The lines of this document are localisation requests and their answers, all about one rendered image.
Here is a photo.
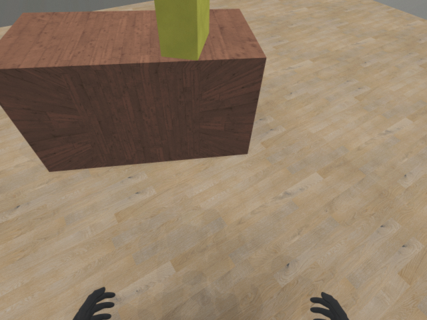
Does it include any pedestal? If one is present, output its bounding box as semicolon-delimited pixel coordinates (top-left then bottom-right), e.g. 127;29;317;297
0;9;267;172

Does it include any carton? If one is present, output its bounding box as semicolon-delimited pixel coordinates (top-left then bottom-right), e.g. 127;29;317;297
154;0;209;61

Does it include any left robot hand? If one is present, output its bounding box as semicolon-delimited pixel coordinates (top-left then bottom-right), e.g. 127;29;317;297
73;287;115;320

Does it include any right robot hand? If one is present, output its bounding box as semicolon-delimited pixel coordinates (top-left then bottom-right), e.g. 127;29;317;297
310;292;349;320

